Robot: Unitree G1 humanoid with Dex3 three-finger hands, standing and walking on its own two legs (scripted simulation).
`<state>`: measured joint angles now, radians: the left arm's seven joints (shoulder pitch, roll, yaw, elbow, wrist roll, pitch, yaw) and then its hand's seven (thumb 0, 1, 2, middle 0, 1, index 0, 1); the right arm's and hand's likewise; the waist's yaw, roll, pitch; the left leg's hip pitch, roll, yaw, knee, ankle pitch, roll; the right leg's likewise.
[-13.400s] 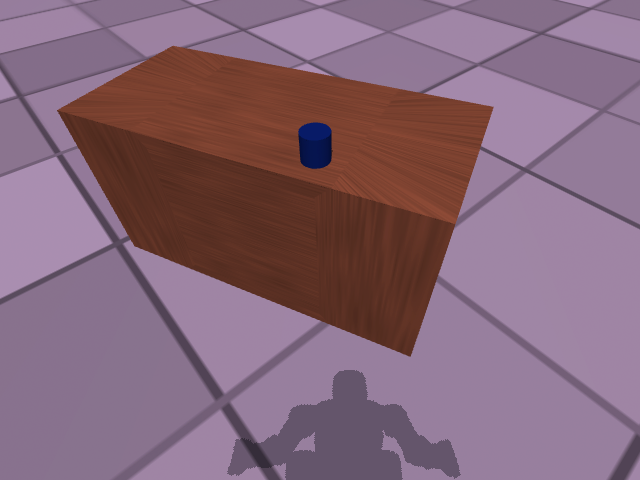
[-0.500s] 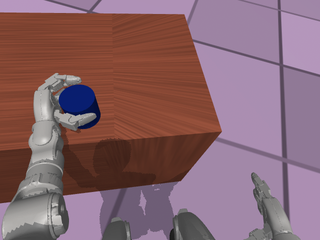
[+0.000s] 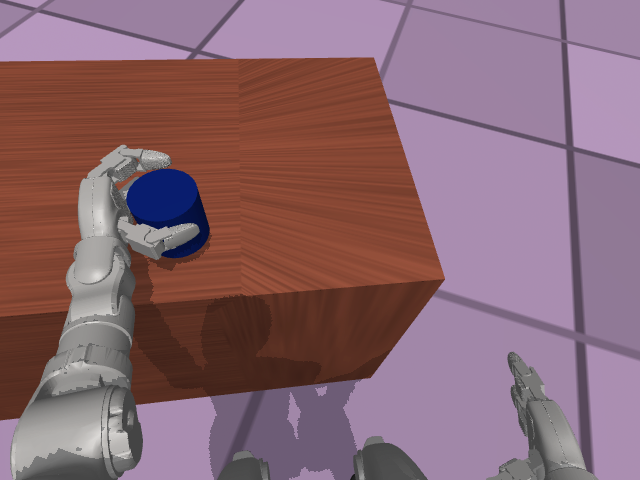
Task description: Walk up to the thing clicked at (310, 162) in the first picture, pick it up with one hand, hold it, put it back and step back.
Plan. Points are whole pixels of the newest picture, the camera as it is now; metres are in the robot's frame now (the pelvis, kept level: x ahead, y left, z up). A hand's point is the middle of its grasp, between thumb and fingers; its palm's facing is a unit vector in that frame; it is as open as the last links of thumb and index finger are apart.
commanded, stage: settle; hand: left
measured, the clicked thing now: (171, 214) +0.46 +0.16 +0.04
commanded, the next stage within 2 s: lift in 0.32 s
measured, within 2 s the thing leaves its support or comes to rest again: neither
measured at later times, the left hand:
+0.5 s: hand (153, 185) +0.47 +0.17 +0.08, palm faces +0.08 -1.00 -0.01, open 11.3 cm
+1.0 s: hand (137, 178) +0.43 +0.17 +0.15, palm faces +0.08 -1.00 -0.02, open 11.3 cm
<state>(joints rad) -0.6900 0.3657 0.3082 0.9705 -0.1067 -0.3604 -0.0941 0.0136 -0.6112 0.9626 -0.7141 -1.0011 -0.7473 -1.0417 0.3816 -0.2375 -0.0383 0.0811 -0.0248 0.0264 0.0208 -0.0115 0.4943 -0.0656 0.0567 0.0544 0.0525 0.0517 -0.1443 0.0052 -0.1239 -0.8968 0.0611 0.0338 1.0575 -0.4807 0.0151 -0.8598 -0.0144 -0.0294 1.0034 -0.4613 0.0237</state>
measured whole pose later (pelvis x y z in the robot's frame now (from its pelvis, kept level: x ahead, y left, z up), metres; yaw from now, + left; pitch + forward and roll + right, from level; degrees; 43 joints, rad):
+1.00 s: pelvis +0.02 +0.00 +0.04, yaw +0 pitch +10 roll -1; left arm -0.46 0.27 0.20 0.56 -0.16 -0.13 -0.06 0.01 -0.61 0.98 -0.69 -1.03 -0.73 -1.08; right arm 0.36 -0.24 -0.09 0.28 0.03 0.01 -0.03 -0.01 0.52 -0.06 0.05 0.05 0.05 0.05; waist -0.05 0.03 -0.13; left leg -0.59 0.05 0.06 0.84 -0.43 0.01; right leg -0.56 -0.02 -0.01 0.80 -0.41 0.02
